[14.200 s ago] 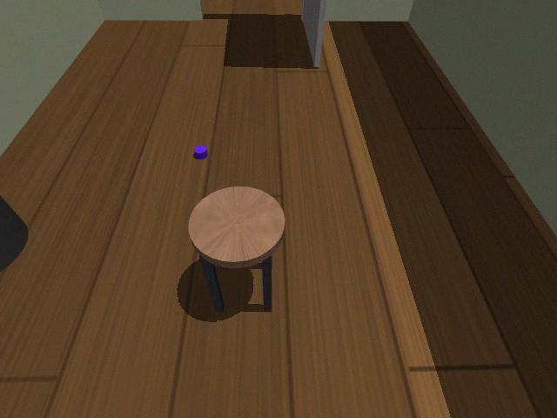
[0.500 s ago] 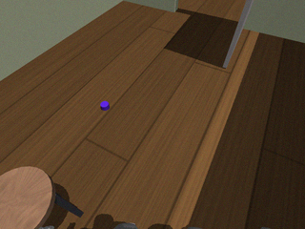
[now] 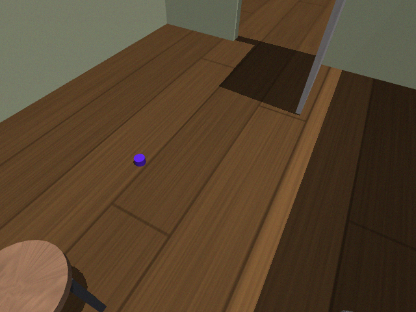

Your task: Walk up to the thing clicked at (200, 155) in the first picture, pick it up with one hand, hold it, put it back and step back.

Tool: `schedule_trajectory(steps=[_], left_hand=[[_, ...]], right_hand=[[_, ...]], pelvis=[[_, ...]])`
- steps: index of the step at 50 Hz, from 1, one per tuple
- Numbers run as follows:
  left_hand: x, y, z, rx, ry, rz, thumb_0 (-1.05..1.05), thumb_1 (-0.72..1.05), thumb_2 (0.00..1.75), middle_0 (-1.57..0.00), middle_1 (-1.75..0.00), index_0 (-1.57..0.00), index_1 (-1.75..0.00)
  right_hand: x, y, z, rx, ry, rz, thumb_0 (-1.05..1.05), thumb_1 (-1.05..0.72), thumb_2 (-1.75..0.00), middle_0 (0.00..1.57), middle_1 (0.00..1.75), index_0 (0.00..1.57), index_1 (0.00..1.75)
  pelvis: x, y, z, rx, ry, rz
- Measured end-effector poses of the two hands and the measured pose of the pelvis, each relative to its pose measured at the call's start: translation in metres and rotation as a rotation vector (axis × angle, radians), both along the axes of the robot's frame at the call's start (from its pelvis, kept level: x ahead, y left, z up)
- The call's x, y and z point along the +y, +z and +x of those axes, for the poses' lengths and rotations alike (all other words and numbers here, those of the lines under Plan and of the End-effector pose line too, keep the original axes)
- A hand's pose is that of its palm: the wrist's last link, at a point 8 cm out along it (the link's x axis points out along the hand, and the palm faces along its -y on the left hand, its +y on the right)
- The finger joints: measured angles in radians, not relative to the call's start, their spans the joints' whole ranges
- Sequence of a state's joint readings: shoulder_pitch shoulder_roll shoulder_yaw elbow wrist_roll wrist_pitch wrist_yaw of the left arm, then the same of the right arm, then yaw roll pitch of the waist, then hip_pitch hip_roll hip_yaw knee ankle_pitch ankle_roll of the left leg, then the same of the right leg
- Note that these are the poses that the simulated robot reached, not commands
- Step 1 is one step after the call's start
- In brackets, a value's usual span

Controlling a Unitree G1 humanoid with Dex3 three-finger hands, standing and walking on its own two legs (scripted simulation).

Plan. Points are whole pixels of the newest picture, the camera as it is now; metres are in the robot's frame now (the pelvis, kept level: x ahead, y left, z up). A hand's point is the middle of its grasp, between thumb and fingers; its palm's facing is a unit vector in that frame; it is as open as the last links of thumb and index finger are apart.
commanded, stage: stand
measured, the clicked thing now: (139, 160) +1.07 +0.46 -0.76
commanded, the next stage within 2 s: none
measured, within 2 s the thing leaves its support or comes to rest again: neither
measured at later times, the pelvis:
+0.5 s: pelvis +0.01 -0.02 +0.00, yaw -1 degrees
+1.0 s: pelvis +0.02 -0.03 +0.00, yaw -1 degrees
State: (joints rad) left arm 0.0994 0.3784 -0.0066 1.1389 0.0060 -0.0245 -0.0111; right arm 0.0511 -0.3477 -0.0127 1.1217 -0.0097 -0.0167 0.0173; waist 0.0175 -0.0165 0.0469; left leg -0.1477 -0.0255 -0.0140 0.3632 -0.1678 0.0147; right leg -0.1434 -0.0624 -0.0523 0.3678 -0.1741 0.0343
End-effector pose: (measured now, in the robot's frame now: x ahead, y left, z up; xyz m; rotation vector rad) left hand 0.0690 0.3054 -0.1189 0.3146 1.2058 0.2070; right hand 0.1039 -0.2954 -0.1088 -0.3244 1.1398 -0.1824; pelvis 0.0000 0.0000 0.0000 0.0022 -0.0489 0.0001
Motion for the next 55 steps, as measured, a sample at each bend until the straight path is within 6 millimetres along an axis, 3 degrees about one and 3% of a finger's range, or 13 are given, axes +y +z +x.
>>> schedule_trajectory(steps=[10,20,34,55], left_hand=[[-0.014,-0.001,-0.007,0.048,-0.003,-0.006,0.00,0.90,0.90,-0.20,-0.30,-0.20,-0.30],[-0.025,0.001,0.005,0.038,-0.016,-0.008,0.00,0.90,0.90,-0.20,-0.30,-0.20,-0.30],[-0.034,0.006,0.026,-0.006,-0.028,-0.002,0.00,0.90,0.90,-0.20,-0.30,-0.20,-0.30],[-0.037,0.005,0.024,0.018,-0.014,-0.002,0.00,0.90,0.90,-0.20,-0.30,-0.20,-0.30]], right_hand=[[-0.010,-0.006,-0.018,0.060,-0.038,0.009,0.00,-0.90,-0.90,0.20,0.30,0.20,0.30],[-0.017,-0.010,-0.028,0.093,-0.056,0.017,0.00,-0.90,-0.90,0.20,0.30,0.20,0.30],[-0.026,-0.010,-0.024,0.085,-0.055,0.016,0.00,-0.90,-0.90,0.20,0.30,0.20,0.30],[-0.031,-0.010,-0.016,0.081,-0.043,0.009,0.00,-0.90,-0.90,0.20,0.30,0.20,0.30]], pelvis=[[-0.009,0.002,0.003,0.006,-0.006,0.002],[-0.017,0.003,0.006,0.012,-0.010,0.002],[-0.025,0.003,0.011,0.013,-0.010,0.000],[-0.030,0.003,0.018,0.013,-0.013,0.000]])
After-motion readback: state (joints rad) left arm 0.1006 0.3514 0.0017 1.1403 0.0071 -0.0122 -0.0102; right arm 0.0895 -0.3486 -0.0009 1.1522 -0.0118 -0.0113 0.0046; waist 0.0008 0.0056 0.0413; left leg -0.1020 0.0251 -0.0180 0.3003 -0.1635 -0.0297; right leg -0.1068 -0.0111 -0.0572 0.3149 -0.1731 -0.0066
